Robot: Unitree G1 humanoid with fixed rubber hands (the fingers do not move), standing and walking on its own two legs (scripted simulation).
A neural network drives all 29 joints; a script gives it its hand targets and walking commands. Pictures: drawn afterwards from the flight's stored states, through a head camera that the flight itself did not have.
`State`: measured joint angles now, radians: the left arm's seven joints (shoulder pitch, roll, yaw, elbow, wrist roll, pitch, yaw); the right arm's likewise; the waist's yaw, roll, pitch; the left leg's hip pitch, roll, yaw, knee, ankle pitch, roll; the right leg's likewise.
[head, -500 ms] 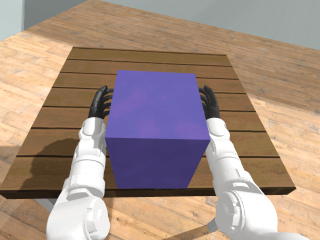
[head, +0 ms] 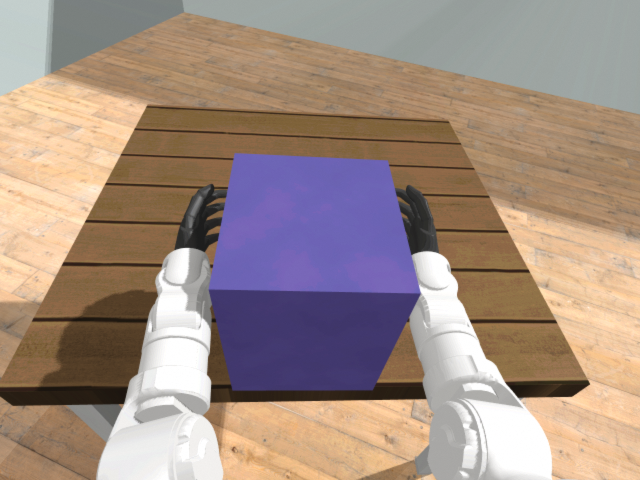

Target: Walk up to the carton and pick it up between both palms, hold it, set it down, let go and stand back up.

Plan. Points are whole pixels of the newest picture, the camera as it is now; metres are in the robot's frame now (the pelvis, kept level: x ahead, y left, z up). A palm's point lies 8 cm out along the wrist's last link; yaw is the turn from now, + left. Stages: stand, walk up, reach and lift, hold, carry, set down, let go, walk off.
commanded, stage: reach and lift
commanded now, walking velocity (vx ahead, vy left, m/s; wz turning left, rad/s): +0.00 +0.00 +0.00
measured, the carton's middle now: (307, 278) +0.38 +0.02 +0.06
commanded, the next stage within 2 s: none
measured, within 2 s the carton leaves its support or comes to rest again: leaves its support in 0.34 s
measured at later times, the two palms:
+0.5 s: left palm (194, 248) +0.38 +0.16 +0.11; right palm (428, 254) +0.37 -0.13 +0.12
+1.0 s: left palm (176, 232) +0.37 +0.17 +0.15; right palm (424, 236) +0.37 -0.12 +0.15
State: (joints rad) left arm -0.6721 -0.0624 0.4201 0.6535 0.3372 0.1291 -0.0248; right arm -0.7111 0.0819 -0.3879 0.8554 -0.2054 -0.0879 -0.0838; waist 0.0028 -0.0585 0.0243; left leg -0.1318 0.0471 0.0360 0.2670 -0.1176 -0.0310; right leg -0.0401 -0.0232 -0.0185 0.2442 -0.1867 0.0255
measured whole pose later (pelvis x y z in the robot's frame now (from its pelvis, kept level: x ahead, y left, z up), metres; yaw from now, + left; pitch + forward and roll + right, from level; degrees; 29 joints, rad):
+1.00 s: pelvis -0.03 +0.01 +0.00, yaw +1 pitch -1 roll -1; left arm -0.78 -0.01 0.32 0.73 0.29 0.18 0.06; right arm -0.81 0.01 -0.36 1.03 -0.11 -0.17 -0.12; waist -0.01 -0.10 -0.04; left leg -0.19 0.04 0.02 0.30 -0.08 -0.02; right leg -0.09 -0.03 -0.03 0.27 -0.16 0.03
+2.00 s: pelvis -0.03 +0.01 +0.00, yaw +2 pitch -7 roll -1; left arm -0.78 0.02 0.29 0.32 0.30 0.71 0.02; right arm -0.95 -0.10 -0.05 0.84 0.26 0.28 -0.19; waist -0.10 -0.08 -0.02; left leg -0.09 0.04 0.00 0.33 -0.12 -0.02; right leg 0.04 -0.03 -0.05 0.28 -0.18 0.03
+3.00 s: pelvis -0.02 +0.00 +0.00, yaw +0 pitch -4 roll -1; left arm -0.92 0.06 0.35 0.36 0.20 0.91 0.01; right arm -1.15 -0.19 0.03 0.80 0.44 0.62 -0.31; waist -0.07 0.00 -0.16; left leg -0.17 0.07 0.02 0.38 -0.15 -0.04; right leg -0.05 0.00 -0.03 0.31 -0.20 0.02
